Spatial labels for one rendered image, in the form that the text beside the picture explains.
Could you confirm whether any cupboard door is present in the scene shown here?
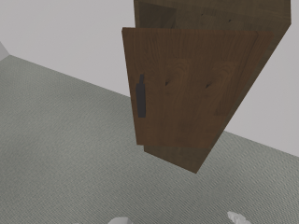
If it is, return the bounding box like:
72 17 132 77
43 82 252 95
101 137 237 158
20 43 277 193
121 27 275 148

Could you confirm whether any robot right hand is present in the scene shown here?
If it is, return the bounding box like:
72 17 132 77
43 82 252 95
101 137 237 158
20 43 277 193
227 211 251 224

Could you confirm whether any handle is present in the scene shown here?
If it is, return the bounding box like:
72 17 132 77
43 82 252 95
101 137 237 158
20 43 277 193
135 74 146 118

